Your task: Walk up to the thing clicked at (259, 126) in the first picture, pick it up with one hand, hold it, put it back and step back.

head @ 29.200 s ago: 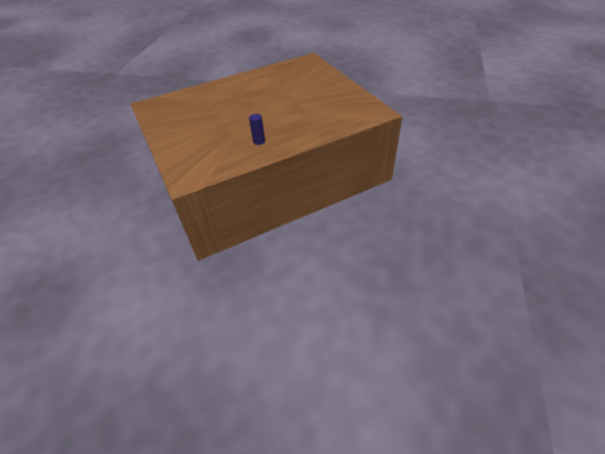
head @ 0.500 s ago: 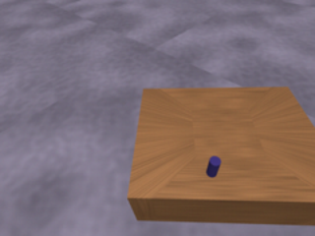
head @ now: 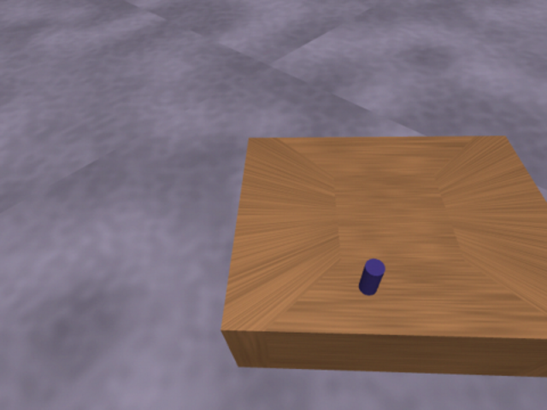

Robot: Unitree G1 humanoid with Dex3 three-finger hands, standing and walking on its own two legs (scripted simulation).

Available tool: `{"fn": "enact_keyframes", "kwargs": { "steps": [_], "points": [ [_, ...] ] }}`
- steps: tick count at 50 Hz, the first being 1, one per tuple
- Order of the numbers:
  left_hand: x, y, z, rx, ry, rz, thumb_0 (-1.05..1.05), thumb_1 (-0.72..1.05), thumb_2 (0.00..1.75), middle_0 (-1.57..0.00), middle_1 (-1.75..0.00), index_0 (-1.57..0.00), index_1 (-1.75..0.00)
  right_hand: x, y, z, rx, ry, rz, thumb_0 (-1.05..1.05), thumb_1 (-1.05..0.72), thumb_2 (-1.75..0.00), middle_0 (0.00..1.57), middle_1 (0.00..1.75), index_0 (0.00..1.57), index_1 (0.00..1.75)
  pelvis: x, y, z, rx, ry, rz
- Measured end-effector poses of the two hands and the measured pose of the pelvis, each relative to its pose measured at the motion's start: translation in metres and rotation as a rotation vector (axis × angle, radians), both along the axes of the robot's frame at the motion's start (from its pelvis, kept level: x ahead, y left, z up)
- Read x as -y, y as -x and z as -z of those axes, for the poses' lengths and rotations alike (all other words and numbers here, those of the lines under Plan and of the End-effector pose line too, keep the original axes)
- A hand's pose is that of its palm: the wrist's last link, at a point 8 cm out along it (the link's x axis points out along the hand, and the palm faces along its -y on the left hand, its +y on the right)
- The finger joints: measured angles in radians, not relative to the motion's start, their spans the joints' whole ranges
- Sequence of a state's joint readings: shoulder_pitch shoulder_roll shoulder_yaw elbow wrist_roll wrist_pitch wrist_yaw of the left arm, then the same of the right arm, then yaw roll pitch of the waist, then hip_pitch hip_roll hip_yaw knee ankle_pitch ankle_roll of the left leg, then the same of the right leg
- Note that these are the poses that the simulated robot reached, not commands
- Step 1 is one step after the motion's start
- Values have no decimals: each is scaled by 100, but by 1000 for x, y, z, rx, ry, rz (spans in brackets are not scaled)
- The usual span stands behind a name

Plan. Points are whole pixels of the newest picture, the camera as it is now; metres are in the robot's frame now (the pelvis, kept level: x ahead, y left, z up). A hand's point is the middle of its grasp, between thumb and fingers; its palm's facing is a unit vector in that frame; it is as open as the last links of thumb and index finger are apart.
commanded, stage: step back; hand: right
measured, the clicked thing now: (371, 277) +0.50 -0.21 -0.36
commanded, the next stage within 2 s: none
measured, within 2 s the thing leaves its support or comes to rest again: neither
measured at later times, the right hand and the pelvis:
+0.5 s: hand out of the picture -0.05 -0.23 -0.16, palm faces +0.01 +0.90 -0.43, open 7.3 cm; pelvis -0.09 +0.04 -0.02, yaw -3 degrees
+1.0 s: hand out of the picture -0.13 -0.21 -0.15, palm faces -0.03 +0.90 -0.43, open 7.3 cm; pelvis -0.21 +0.06 -0.02, yaw -2 degrees
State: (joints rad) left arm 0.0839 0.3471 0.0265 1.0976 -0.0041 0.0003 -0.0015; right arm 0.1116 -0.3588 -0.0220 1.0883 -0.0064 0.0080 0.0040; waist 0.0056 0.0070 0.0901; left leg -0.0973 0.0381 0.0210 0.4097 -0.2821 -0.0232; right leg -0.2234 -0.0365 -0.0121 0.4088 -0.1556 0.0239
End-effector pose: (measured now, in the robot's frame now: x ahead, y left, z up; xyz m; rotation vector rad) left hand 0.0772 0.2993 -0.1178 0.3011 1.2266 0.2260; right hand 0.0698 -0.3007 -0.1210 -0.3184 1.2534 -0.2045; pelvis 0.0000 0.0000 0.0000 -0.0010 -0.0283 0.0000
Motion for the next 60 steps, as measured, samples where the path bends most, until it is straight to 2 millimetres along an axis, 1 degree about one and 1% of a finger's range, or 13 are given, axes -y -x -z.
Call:
{"fn": "enact_keyframes", "kwargs": {
  "steps": [5,8,13,17,20,23,30,35,41,46,52,56,60],
  "points": [
    [-14,-2,3,29,-28,23,0,90,89,-20,-30,-21,-30,5,2,2,15,34,-5,0,-91,-90,21,30,21,30,-7,23,8,-8,1,-2],
    [-28,-2,8,47,-42,60,0,90,89,-20,-30,-21,-30,2,13,1,24,57,-4,0,-91,-90,21,30,21,30,-19,38,14,-12,-8,3],
    [-53,-11,25,101,-54,91,0,90,89,-20,-30,-21,-30,-10,54,4,9,107,-4,0,-91,-90,21,30,21,30,-40,59,32,-13,-3,10],
    [-53,-4,23,101,-46,89,0,91,89,-20,-30,-20,-30,-23,94,-3,-56,102,20,0,-91,-90,21,30,21,30,-42,70,23,-10,12,12],
    [-49,12,19,80,-27,98,0,91,89,-20,-30,-20,-30,-28,110,-7,-64,100,36,0,-91,-90,21,30,21,30,-43,78,16,-16,19,27],
    [-45,29,18,49,-21,116,0,91,89,-20,-30,-20,-30,-29,118,-6,-38,94,46,0,-90,-90,21,30,21,30,-43,87,14,-17,20,46],
    [-28,63,15,41,-42,143,0,91,89,-20,-30,-20,-30,-14,131,15,26,60,60,0,-90,-90,21,30,21,30,-33,114,24,1,31,75],
    [-21,87,-1,70,-34,135,0,90,89,-20,-30,-21,-30,-17,135,11,61,36,58,0,-91,-90,21,30,21,30,-32,135,15,6,-10,82],
    [-31,102,-10,147,-47,129,0,90,89,-21,-30,-21,-30,-24,153,6,76,54,3,0,-91,-90,21,30,21,30,-41,163,14,-5,-11,54],
    [-52,121,4,199,-33,117,0,90,89,-21,-30,-21,-30,-36,179,4,71,92,-38,0,-91,-90,21,30,21,30,-54,192,27,12,-8,19],
    [-65,170,10,124,-18,76,0,91,89,-20,-30,-20,-30,-48,217,-17,71,97,-37,0,-91,-90,21,30,21,30,-57,223,14,15,22,39],
    [-68,212,12,63,-16,73,0,91,89,-20,-30,-20,-30,-44,233,-28,98,111,-26,0,-90,-90,21,30,21,30,-55,244,9,2,29,63],
    [-66,255,16,-13,-25,86,0,91,89,-20,-30,-20,-30,-36,249,-31,149,119,-17,0,-90,-90,21,30,21,30,-50,269,10,2,29,92]
  ]
}}
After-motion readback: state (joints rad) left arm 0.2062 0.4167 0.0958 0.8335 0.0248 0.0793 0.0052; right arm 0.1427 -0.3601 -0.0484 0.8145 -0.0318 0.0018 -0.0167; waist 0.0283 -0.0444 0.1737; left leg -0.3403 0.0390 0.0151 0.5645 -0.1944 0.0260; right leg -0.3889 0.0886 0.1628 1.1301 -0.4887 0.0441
